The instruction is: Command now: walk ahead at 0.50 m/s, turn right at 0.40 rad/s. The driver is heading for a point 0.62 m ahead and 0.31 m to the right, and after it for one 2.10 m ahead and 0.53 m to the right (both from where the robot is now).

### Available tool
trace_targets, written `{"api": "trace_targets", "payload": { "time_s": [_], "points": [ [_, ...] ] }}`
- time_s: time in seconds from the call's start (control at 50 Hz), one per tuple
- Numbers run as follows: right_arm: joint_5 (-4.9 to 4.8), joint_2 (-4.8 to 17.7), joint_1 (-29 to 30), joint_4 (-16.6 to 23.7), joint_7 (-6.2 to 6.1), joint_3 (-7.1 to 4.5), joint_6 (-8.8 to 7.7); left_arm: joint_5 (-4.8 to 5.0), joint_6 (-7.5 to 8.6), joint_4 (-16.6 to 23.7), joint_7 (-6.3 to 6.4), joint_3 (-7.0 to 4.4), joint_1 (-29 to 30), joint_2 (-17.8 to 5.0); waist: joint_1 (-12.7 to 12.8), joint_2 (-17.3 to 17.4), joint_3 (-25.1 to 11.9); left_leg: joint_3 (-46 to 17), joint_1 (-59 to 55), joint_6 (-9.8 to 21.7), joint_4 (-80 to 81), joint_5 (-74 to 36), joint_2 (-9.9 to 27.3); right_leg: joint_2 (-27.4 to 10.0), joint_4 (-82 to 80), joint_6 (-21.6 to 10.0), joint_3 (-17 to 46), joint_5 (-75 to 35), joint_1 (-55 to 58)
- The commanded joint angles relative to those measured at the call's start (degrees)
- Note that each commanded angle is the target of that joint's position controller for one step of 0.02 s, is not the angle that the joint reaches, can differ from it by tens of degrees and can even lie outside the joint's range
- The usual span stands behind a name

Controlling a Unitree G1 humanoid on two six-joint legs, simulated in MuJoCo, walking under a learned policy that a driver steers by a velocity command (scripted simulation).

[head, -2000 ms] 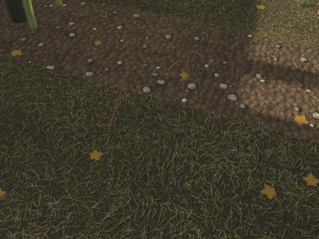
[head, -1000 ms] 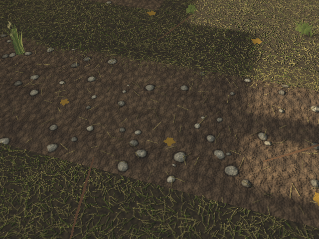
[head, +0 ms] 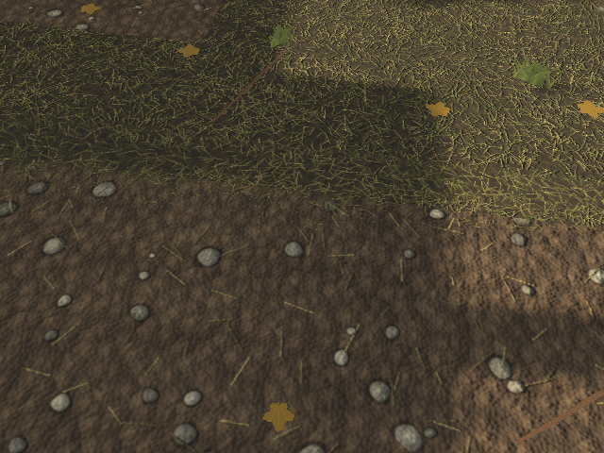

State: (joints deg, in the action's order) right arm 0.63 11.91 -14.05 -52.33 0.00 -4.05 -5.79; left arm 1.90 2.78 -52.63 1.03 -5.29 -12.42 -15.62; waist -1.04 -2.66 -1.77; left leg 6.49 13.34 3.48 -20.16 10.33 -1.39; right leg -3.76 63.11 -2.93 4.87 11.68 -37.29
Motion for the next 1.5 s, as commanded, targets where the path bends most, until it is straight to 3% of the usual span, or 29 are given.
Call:
{"api": "trace_targets", "payload": {
  "time_s": [0.02, 0.14, 0.24, 0.3, 0.34, 0.36, 0.38, 0.4, 0.42, 0.48, 0.56, 0.7, 0.8, 0.82, 0.84, 0.86, 0.88, 0.9, 0.96, 1.12, 1.24, 1.28, 1.32, 1.34, 1.36, 1.38, 1.4, 1.44, 1.5],
  "points": [
    [0.08, 7.2, 0.2, 1.5, -0.81, -1.65, -0.98, -0.15, -0.11, 3.5, -0.04, -0.83, 1.0, -1.6, 0.9, 6.1, 0.2, -9.8, -7.9, 5.4, 11.1, -14.5, 16.3, -2.0, -3.7, 0.5, 4.2, -7.3, -8.6],
    [-0.10, 8.2, -1.9, -0.5, -1.71, -1.59, -0.55, -0.62, -0.03, 7.0, -2.00, -0.04, 9.6, 0.3, -1.0, 5.8, 3.3, 0.2, -8.5, 3.2, 12.1, -17.3, 14.7, -1.0, -19.1, 0.3, -1.3, -19.4, -4.9],
    [-0.90, 10.1, -6.1, -2.3, -1.89, -2.26, 1.02, -0.40, -0.21, 11.5, -3.94, 0.76, 17.7, 0.9, -3.3, 5.5, 6.7, 3.4, -18.9, 3.3, 7.8, -25.4, 17.9, 0.0, -25.8, -1.3, -6.1, -12.1, -7.7],
    [-1.72, 12.7, -4.9, -1.7, -2.44, -2.96, 1.83, -0.33, -0.19, 12.9, -4.64, -0.10, 15.7, -1.0, -0.2, 9.0, 3.7, 5.8, -20.6, 2.6, -1.3, -51.8, 18.5, 4.5, -26.8, -4.2, -11.8, -2.1, 2.2],
    [-2.08, 14.3, -2.7, -0.9, -2.77, -3.20, 2.46, -0.08, -0.22, 10.2, -4.41, -2.44, 2.5, -5.5, 7.3, 9.9, -3.1, 7.1, -17.4, 1.0, -19.0, -59.9, 16.7, 8.6, -32.3, -7.6, -13.0, -3.1, 20.2],
    [-1.73, 14.0, -1.6, 0.2, -2.88, -3.01, 2.04, -0.42, -0.58, 7.6, -3.35, -4.44, -7.6, -10.2, 11.8, 6.1, -8.6, 7.0, -2.9, -1.5, -35.7, -44.2, 14.5, 4.1, -34.1, -10.8, -3.5, -5.9, 39.7],
    [0.11, 4.8, -5.7, 3.5, -1.43, -0.20, 0.20, -0.24, -0.35, 7.3, -2.72, -5.07, -8.2, -15.6, 5.3, -9.6, -12.8, 2.6, 25.2, -4.8, -56.9, 15.9, 2.1, -11.5, -37.2, -21.4, 28.0, -1.5, 60.1],
    [-2.00, 8.0, -0.4, 5.1, -0.17, -0.42, -2.87, -1.34, -0.06, 8.0, -2.37, -3.76, -12.1, -12.6, 8.3, -6.4, -20.0, -10.9, 32.4, -3.5, -64.0, 22.5, -0.3, -15.6, -45.3, -23.8, 41.7, 1.8, 64.5],
    [-3.70, 9.9, 5.0, 6.8, 0.41, -1.05, -4.13, -1.68, 0.37, 8.0, -2.14, -2.75, -9.8, -9.0, 8.9, -4.2, -13.0, -12.3, 37.5, -2.0, -62.4, 17.1, 2.9, -13.3, -45.9, -20.3, 32.4, -3.3, 60.7],
    [-1.30, 10.3, 4.5, 6.2, -0.45, -1.91, -3.21, -0.85, 1.31, 10.5, -2.14, -0.84, 1.3, -3.6, 1.4, 3.1, -3.6, -11.7, 26.3, -2.7, -48.6, 9.0, 8.2, -6.9, -48.1, -15.5, 16.8, -17.0, 36.7],
    [0.10, 7.6, 7.6, 9.1, -0.73, -1.40, -1.03, -0.64, 1.46, 11.0, -0.85, -1.37, 0.4, -7.0, -0.4, 2.1, 0.0, -9.0, 23.1, -6.4, -35.3, 3.8, 7.5, -4.5, -50.8, -14.9, 12.3, -20.2, 24.8],
    [-1.20, 7.3, 19.9, 13.6, 0.31, -0.36, -1.17, -0.06, 0.56, 9.9, -0.37, -1.87, -6.4, -7.8, 5.0, -2.5, 1.0, -9.2, 14.0, -6.0, -10.5, -15.2, 1.5, -1.4, -46.8, -9.6, 12.9, -7.8, 22.5],
    [-0.87, 11.9, 10.6, 12.2, 0.58, -2.26, -2.63, -0.59, 0.11, 11.3, 0.20, -1.37, -5.5, -5.8, -0.9, -4.6, -2.8, -10.1, 0.4, -1.5, -4.7, -7.4, 2.0, -0.7, -33.5, -6.1, 17.7, -10.2, 27.1],
    [0.18, 14.6, 1.9, 11.1, 0.24, -3.10, -2.81, -1.19, 0.39, 12.6, -0.11, -0.27, -4.4, -2.9, -4.9, -0.6, -9.5, -16.6, -13.7, 1.7, -6.4, -6.0, 9.8, 2.5, -19.3, -4.0, 13.5, -6.3, 20.5],
    [1.24, 19.4, -4.9, 9.7, 0.10, -4.23, -2.20, 0.19, 0.96, 13.9, -0.09, 0.71, -12.5, 0.5, -2.7, 16.7, -18.0, -41.0, -34.1, 11.4, -2.9, 2.5, 23.8, 10.3, 0.2, 0.4, 5.7, 16.4, 1.1],
    [-0.26, 15.8, -5.2, 9.5, 0.45, -3.57, -1.78, 1.01, 1.05, 13.3, 0.02, 0.30, -13.8, -4.2, -2.9, 19.1, -17.8, -53.5, -34.8, 13.2, 1.4, 17.6, 27.3, 6.4, 10.5, 1.2, 5.9, 21.9, -8.3],
    [-0.61, 11.2, -2.1, 10.8, 0.28, -2.32, -1.40, 0.70, 0.69, 13.5, 0.07, -0.75, -8.6, -8.4, -4.3, 12.1, -9.9, -45.5, -27.9, 10.3, 2.9, 20.4, 24.5, 3.9, 13.9, 1.6, 5.9, 16.6, -11.0],
    [-0.24, 9.8, 1.0, 11.2, 0.16, -1.68, -0.82, -0.07, 0.27, 14.3, 0.15, -0.97, -4.6, -8.6, -3.6, 8.0, -5.0, -36.9, -20.2, 8.0, 3.4, 14.5, 21.9, 1.9, 13.5, 1.8, 3.5, 12.1, -9.6],
    [0.38, 7.6, 4.5, 10.2, 0.25, -0.81, -0.58, -0.24, -0.40, 15.7, -0.52, -1.11, -3.1, -5.8, -0.1, 9.1, 0.8, -22.6, -6.7, 6.1, 7.6, 1.6, 16.0, -2.1, 7.0, 1.4, 2.2, 6.6, -3.3],
    [-0.54, 11.4, 0.3, 6.7, 0.18, -1.93, -0.81, -0.68, -0.70, 18.7, -1.51, 0.52, 4.4, -1.7, -1.3, 5.7, 1.9, -7.9, -7.4, 7.3, 11.5, -12.5, 15.2, -2.7, -12.9, 2.4, 0.3, -8.4, -3.2],
    [-2.54, 15.0, -5.3, 3.9, 0.74, -2.12, 1.07, -0.52, 1.13, 21.8, -3.32, 1.34, 15.1, -2.0, -3.8, 6.7, 5.6, -9.2, -11.0, 7.4, 8.5, -14.2, 16.3, 0.3, -29.2, 1.8, -5.4, -6.9, 2.2],
    [-2.86, 16.1, -5.6, 3.0, 0.54, -2.31, 1.68, -0.45, 1.64, 21.6, -3.48, 0.64, 13.2, -3.9, -1.5, 8.6, 4.3, -10.5, -12.7, 6.4, 4.5, -19.4, 17.3, 2.0, -33.4, 0.6, -5.7, -3.7, 7.5],
    [-3.05, 14.7, -5.0, 2.6, 0.30, -1.55, 1.77, -1.37, 1.88, 17.6, -2.67, -1.75, -0.2, -8.5, 5.9, 8.1, -4.5, -6.7, -7.4, 3.2, -11.0, -29.9, 13.0, 3.4, -36.8, -2.4, -6.5, -7.9, 30.2],
    [-1.27, 10.5, -4.3, 4.5, 0.35, 0.12, 1.29, -2.56, 1.61, 15.9, -1.65, -3.16, -11.3, -13.4, 10.2, 1.6, -14.3, -4.1, 5.9, 0.3, -29.6, -12.6, 9.5, -9.1, -33.3, -6.5, 6.1, -12.8, 49.1],
    [-1.57, 4.8, -10.2, 5.8, 0.63, 1.83, 0.14, -3.08, 1.32, 15.8, -1.43, -3.28, -11.9, -16.7, 6.4, -12.5, -21.8, -6.8, 25.7, -2.5, -47.4, 23.5, 1.5, -22.4, -38.6, -14.8, 29.7, -6.9, 62.9],
    [-3.19, 11.2, -6.8, 4.9, 0.74, 0.12, -0.29, -2.85, 1.24, 15.7, -1.57, -2.15, -12.4, -11.3, 9.0, -6.9, -19.8, -12.7, 31.1, -2.5, -54.1, 23.3, 3.5, -21.0, -42.0, -14.4, 30.7, -0.7, 59.2],
    [-3.80, 12.6, -2.7, 6.5, 0.75, -0.49, -0.21, -2.12, 1.41, 15.2, -1.53, -1.15, -9.2, -8.7, 8.0, -6.4, -11.2, -11.6, 34.3, -2.2, -54.8, 18.7, 5.7, -18.6, -43.3, -12.1, 21.5, -1.4, 52.5],
    [-2.43, 11.6, -0.2, 6.7, 0.33, -0.75, 0.84, -1.81, 1.88, 14.8, -1.88, 0.08, -2.3, -4.7, 4.1, -4.1, -3.4, -10.9, 30.4, -2.8, -50.2, 10.6, 9.0, -13.9, -48.0, -9.6, 11.2, -3.9, 38.4],
    [-2.64, 8.0, -2.3, 6.5, 0.25, -0.48, 3.19, -2.37, 3.38, 13.5, -1.76, -0.09, 1.7, -3.9, 0.0, -3.5, 0.3, -11.6, 25.0, -3.8, -47.3, 5.5, 10.3, -12.9, -54.1, -8.9, 3.1, -8.5, 29.0]
  ]
}}
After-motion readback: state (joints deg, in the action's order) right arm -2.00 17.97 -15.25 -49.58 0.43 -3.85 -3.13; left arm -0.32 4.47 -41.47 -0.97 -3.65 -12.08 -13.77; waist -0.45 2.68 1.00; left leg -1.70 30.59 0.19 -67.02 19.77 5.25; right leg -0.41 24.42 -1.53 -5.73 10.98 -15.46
